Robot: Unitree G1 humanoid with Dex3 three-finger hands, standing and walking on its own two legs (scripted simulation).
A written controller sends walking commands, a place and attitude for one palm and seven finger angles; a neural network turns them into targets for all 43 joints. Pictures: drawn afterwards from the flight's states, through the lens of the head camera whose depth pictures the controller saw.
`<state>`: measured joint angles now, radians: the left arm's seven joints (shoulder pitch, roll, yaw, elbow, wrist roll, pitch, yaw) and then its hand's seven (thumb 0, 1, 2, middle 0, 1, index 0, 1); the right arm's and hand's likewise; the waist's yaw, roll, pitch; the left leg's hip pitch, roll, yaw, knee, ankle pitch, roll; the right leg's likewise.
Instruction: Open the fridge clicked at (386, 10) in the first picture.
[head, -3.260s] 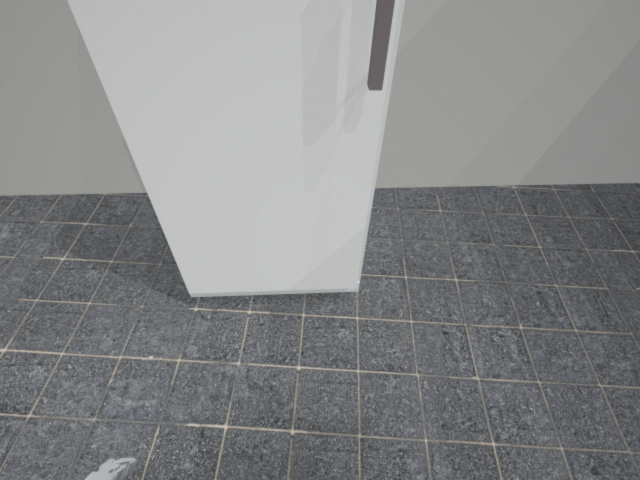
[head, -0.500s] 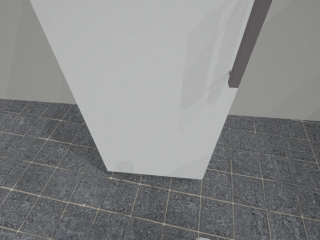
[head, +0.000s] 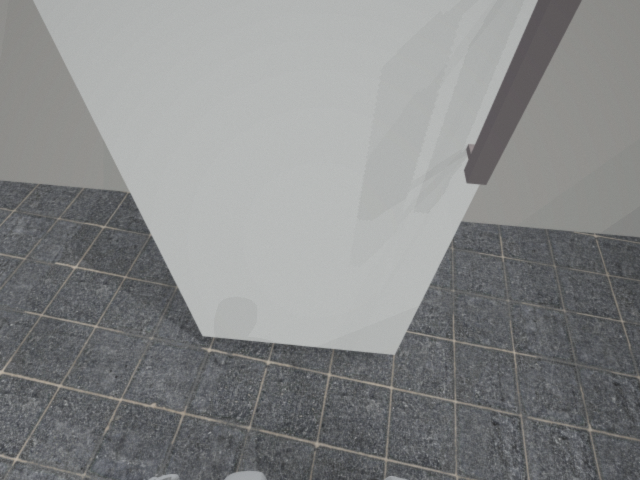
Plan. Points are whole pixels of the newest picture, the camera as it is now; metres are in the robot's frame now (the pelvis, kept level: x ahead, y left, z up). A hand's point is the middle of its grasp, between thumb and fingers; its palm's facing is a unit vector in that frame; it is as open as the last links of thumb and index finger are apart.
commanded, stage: come to a stop and stand still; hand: right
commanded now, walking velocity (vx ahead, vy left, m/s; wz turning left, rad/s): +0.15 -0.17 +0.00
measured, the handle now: (517, 67) +0.51 -0.18 +0.26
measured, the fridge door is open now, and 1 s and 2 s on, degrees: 0 0 0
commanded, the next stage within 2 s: look again from close up in 1.04 s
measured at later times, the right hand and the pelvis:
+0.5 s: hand out of the picture -0.04 -0.18 -0.17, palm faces +0.13 +0.97 -0.20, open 7.4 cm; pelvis -0.02 +0.00 +0.01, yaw -3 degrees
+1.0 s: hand out of the picture -0.03 -0.18 -0.17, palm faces +0.05 +0.98 -0.19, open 7.4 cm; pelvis -0.02 -0.01 +0.01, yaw -2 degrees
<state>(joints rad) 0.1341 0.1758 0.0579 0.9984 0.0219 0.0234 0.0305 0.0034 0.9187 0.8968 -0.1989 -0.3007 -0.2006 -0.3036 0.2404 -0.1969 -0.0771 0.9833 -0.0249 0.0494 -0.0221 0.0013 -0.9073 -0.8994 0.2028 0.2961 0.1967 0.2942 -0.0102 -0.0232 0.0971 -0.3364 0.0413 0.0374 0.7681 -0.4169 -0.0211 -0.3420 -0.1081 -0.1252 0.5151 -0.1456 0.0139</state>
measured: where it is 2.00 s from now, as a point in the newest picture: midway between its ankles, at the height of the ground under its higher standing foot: outside the picture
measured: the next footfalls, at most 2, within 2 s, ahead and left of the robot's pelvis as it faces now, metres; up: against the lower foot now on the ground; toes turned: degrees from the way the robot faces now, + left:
left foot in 0.04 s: +0.06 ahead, +0.11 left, +0.00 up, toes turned +2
right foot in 0.42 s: -0.01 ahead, -0.11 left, +0.00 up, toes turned -7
